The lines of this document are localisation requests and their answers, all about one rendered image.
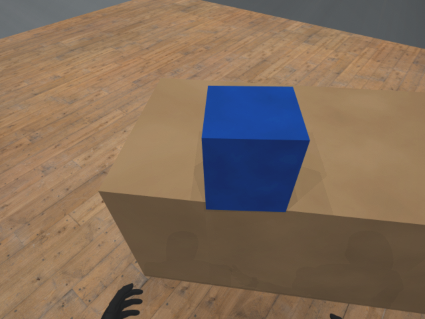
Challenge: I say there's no pedestal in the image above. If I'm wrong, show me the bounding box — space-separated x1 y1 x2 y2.
98 78 425 314

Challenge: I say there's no carton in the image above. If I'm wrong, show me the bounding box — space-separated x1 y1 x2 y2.
202 86 310 212

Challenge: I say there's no robot left hand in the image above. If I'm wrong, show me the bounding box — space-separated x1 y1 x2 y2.
101 283 143 319

